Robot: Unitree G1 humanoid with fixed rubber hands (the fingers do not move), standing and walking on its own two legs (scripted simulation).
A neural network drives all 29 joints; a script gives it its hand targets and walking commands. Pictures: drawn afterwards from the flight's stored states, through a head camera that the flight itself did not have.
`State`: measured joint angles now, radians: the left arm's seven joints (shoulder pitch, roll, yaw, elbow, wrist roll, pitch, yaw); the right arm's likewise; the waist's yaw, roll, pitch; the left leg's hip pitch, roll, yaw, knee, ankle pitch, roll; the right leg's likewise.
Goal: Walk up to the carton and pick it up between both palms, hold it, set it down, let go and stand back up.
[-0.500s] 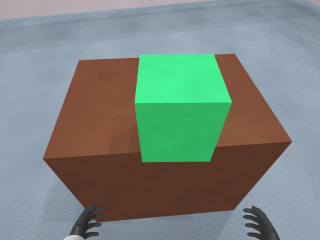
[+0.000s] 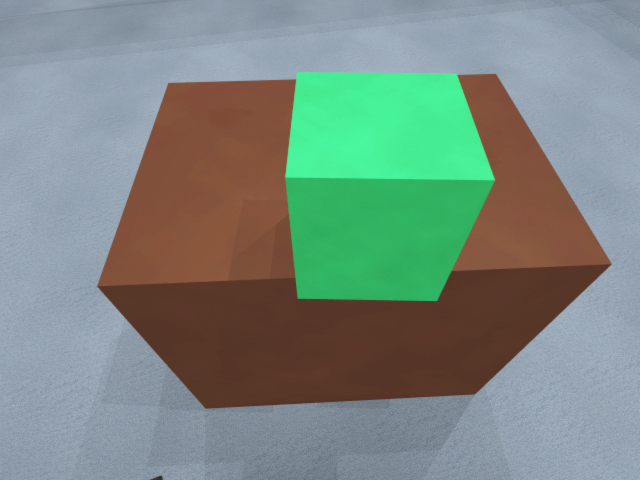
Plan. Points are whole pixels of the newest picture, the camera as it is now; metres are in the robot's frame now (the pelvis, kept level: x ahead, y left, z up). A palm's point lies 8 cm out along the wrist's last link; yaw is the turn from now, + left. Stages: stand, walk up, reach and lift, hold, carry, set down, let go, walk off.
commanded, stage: stand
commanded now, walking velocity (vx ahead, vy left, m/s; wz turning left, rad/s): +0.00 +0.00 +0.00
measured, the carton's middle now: (371, 194) +0.47 -0.03 +0.07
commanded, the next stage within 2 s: none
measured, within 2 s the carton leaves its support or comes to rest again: neither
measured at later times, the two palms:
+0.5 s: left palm out of the picture +0.03 +0.26 -0.12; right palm out of the picture +0.04 -0.25 -0.12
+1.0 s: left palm out of the picture -0.03 +0.21 -0.13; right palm out of the picture -0.01 -0.26 -0.13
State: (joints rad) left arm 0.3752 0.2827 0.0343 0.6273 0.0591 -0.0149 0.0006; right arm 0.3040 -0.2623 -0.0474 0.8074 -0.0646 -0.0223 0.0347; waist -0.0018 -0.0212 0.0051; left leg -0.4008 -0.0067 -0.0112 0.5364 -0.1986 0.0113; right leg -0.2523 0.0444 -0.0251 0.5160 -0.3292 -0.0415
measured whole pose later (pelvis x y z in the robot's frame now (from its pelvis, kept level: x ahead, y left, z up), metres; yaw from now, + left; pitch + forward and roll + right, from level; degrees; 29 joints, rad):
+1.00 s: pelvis +0.00 -0.02 +0.01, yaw +2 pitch -1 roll +0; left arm 0.40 0.19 0.02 0.97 0.02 -0.02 0.04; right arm 0.37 -0.17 -0.02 1.02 -0.02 0.00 -0.02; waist 0.00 -0.01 0.02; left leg -0.29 -0.01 -0.06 0.45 -0.16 -0.02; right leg -0.13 0.05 -0.07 0.45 -0.31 -0.07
